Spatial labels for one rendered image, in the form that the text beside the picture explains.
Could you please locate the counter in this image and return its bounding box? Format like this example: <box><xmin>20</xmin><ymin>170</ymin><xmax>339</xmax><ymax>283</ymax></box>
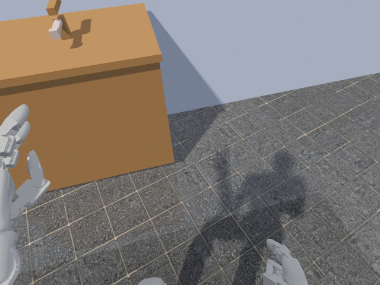
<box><xmin>0</xmin><ymin>0</ymin><xmax>175</xmax><ymax>191</ymax></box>

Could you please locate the left robot forearm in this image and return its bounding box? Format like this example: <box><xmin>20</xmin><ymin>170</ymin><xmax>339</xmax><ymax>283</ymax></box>
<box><xmin>0</xmin><ymin>231</ymin><xmax>23</xmax><ymax>285</ymax></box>

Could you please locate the robot right hand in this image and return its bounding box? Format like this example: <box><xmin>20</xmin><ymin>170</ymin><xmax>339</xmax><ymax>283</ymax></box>
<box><xmin>263</xmin><ymin>239</ymin><xmax>308</xmax><ymax>285</ymax></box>

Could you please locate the robot left hand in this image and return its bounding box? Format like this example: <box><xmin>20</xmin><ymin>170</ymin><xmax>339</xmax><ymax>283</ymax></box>
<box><xmin>0</xmin><ymin>104</ymin><xmax>50</xmax><ymax>232</ymax></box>

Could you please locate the tap lever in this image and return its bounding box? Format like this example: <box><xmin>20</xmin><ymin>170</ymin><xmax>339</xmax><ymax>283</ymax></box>
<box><xmin>49</xmin><ymin>19</ymin><xmax>63</xmax><ymax>40</ymax></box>

